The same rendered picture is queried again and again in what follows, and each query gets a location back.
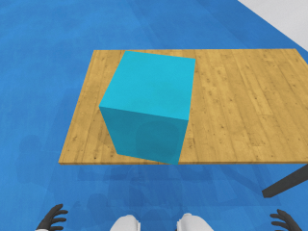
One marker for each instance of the table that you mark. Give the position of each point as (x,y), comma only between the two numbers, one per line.
(248,107)

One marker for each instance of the robot left hand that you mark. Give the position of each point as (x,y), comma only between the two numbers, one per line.
(49,219)

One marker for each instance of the robot right thigh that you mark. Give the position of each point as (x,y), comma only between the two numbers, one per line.
(192,223)

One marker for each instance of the robot right hand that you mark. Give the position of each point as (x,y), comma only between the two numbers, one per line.
(290,224)

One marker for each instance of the robot left thigh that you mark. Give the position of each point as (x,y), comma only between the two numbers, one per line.
(126,223)

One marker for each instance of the robot thigh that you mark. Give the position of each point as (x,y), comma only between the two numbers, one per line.
(192,223)
(126,223)

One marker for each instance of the carton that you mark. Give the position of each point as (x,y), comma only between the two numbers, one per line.
(146,106)

